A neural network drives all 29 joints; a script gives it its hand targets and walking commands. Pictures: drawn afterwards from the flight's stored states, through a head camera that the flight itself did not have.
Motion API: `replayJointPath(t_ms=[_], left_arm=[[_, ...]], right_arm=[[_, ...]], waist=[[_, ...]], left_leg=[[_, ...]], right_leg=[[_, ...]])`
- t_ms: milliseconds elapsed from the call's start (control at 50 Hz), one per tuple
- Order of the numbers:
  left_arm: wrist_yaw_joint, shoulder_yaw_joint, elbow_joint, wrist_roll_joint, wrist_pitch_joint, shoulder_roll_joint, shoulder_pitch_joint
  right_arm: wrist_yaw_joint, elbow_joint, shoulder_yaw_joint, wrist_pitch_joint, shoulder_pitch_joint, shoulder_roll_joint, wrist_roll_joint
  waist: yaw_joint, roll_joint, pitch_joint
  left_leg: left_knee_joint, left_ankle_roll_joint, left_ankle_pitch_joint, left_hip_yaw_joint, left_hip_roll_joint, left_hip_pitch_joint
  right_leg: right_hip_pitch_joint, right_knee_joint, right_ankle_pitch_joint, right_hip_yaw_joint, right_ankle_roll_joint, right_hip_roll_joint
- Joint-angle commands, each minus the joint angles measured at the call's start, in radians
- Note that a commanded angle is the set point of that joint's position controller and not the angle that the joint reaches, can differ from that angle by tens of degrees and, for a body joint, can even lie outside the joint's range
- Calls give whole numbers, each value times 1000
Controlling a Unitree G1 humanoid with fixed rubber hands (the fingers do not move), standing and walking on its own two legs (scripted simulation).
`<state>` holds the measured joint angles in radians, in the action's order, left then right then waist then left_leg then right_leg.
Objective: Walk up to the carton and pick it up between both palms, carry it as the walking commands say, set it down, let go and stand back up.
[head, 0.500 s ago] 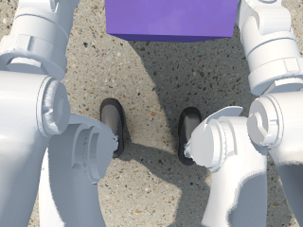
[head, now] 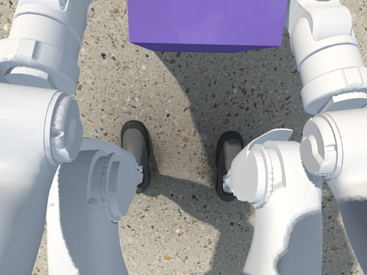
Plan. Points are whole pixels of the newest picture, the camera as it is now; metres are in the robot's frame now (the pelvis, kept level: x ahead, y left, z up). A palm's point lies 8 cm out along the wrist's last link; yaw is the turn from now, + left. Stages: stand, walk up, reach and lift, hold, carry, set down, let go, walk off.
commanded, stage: reach and lift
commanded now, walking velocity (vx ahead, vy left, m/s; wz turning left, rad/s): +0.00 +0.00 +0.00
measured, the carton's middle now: out of the picture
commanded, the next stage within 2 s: none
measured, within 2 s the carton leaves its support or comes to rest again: leaves its support in 1.10 s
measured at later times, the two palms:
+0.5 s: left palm out of the picture +0.59 +0.10 -0.18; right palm out of the picture +0.55 -0.19 -0.19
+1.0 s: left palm out of the picture +0.59 +0.10 -0.18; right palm out of the picture +0.55 -0.19 -0.19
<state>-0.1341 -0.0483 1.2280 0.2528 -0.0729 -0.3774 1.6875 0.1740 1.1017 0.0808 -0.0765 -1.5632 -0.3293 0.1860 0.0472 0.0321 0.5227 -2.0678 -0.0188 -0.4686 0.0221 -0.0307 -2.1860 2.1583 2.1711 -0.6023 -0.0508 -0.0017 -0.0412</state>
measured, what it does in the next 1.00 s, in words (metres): stands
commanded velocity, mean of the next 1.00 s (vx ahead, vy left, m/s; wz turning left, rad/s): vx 0.00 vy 0.00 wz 0.00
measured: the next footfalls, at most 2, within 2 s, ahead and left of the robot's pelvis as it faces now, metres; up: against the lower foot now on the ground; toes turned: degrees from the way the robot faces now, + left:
none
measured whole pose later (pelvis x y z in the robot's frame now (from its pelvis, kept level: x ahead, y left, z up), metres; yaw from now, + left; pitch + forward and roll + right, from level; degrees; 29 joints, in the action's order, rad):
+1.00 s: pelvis +0.00 +0.00 -0.01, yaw -1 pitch +32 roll +3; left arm -0.04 -0.20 1.04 0.09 -0.21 -0.32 1.62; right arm 0.10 1.00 0.12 -0.23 -1.55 -0.32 0.19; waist 0.05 0.03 0.52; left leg -2.12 -0.02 -0.49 0.01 -0.03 -2.19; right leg 2.16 2.22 -0.62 -0.05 0.00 -0.02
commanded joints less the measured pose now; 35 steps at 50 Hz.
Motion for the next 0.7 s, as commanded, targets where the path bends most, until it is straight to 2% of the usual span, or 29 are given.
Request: replayJointPath(t_ms=[0,40,60,100,120,140,160,180,220,260,280,300,320,340,360,380,400,420,440,460,480,500,520,540,560,600,620,640,680], left_arm=[[9,37,-101,24,24,-83,351],[16,70,-150,29,33,-43,373],[26,55,-120,14,32,-22,352],[32,52,-96,15,37,-3,335],[38,73,-136,24,34,44,360],[45,90,-155,22,34,104,392],[49,86,-146,17,39,115,400],[63,98,-169,0,38,160,396],[79,64,-123,-43,30,229,372],[91,53,-156,-77,22,296,383],[113,47,-149,-94,19,344,389],[138,19,-130,-121,8,434,378],[174,73,-176,-98,1,568,433],[203,67,-148,-119,-13,657,436],[231,57,-151,-143,-32,764,425],[250,54,-184,-158,-33,782,440],[271,49,-158,-151,-51,836,416],[289,47,-154,-161,-63,863,392],[304,28,-170,-185,-73,884,342],[318,26,-187,-172,-80,903,380],[327,29,-192,-166,-91,901,409],[331,38,-210,-176,-91,920,376],[343,37,-221,-166,-97,936,385],[352,35,-198,-174,-103,963,346],[356,46,-194,-184,-110,949,341],[365,52,-202,-169,-116,943,342],[365,45,-215,-176,-120,947,357],[372,51,-217,-167,-122,1000,310],[376,42,-206,-152,-130,971,332]], right_arm=[[-8,-127,-32,45,-426,-111,80],[-18,-111,-59,47,-432,-51,91],[-29,-103,-69,47,-424,-16,80],[-48,-169,-80,47,-471,30,95],[-52,-146,-85,51,-480,31,90],[-58,-173,-90,54,-483,59,94],[-63,-138,-84,52,-480,88,79],[-83,-191,-108,51,-545,169,100],[-104,-154,-108,48,-537,239,82],[-132,-149,-118,26,-512,346,74],[-154,-147,-104,17,-554,433,70],[-168,-178,-116,22,-595,453,34],[-200,-165,-126,7,-613,593,25],[-229,-216,-162,3,-682,692,27],[-260,-211,-170,-9,-685,771,37],[-284,-222,-161,-19,-677,830,22],[-292,-231,-141,-23,-677,799,-1],[-316,-195,-130,-43,-618,880,-7],[-327,-242,-152,-50,-653,888,-8],[-334,-262,-140,-53,-649,866,-19],[-335,-269,-145,-58,-636,895,-18],[-342,-306,-166,-56,-677,910,-10],[-345,-301,-160,-66,-631,927,-20],[-351,-295,-179,-69,-645,961,-4],[-355,-278,-167,-74,-622,958,-14],[-359,-343,-179,-74,-673,957,5],[-367,-299,-171,-83,-642,963,14],[-369,-307,-171,-80,-602,971,11],[-360,-328,-180,-83,-638,950,7]], waist=[[40,-19,-1449],[28,-46,-1399],[29,-12,-1390],[-8,-1,-1371],[23,15,-1421],[14,-39,-1412],[29,-20,-1403],[-1,-29,-1402],[-41,-18,-1354],[-50,-29,-1324],[-82,-17,-1337],[-50,44,-1304],[-24,21,-1275],[-60,34,-1291],[-68,-5,-1256],[-75,6,-1210],[-14,4,-1256],[-21,11,-1244],[-77,-14,-1187],[-29,-10,-1212],[-30,27,-1212],[-51,13,-1208],[-33,35,-1195],[-73,31,-1203],[-53,10,-1194],[-67,9,-1204],[-95,-12,-1182],[-54,-20,-1169],[-57,17,-1184]], left_leg=[[10,10,248,24,91,678],[9,4,250,31,95,629],[2,7,240,38,91,583],[19,21,248,20,99,668],[16,20,249,19,100,670],[7,13,302,22,99,707],[16,12,264,17,102,688],[18,18,266,19,108,702],[31,18,245,32,113,632],[19,19,241,41,113,653],[26,24,242,47,126,683],[8,25,196,47,122,603],[5,26,188,43,131,596],[-16,33,212,37,130,602],[-17,27,215,56,138,602],[-2,38,181,49,141,566],[-18,36,165,41,142,583],[-4,41,194,35,147,598],[-36,38,191,54,143,529],[-17,42,150,43,142,520],[-31,38,161,48,136,507],[-36,44,183,54,145,519],[-57,42,179,61,143,471],[-37,47,193,53,146,500],[-20,46,171,45,141,468],[-24,52,165,56,146,475],[-40,47,184,68,135,476],[-43,48,190,63,140,460],[-36,54,172,53,138,471]], right_leg=[[-644,-235,380,91,42,106],[-657,-211,412,77,41,106],[-677,-217,433,74,44,108],[-624,-218,378,88,46,108],[-657,-209,388,95,44,113],[-601,-219,400,86,35,120],[-616,-215,380,98,35,120],[-644,-207,406,93,40,120],[-629,-215,391,97,42,133],[-590,-209,356,89,44,135],[-632,-212,359,87,46,141],[-636,-229,344,86,49,140],[-633,-212,327,80,38,144],[-615,-195,343,74,42,146],[-627,-195,336,73,43,149],[-552,-191,303,88,40,161],[-571,-191,289,101,33,151],[-555,-180,306,115,38,152],[-520,-178,300,79,30,153],[-538,-171,282,98,29,150],[-576,-175,311,96,33,144],[-547,-160,312,102,38,148],[-582,-169,323,77,28,149],[-568,-150,327,96,36,147],[-572,-147,328,101,34,147],[-558,-157,318,100,38,154],[-536,-163,317,82,26,154],[-555,-158,341,83,27,155],[-556,-151,319,94,28,142]])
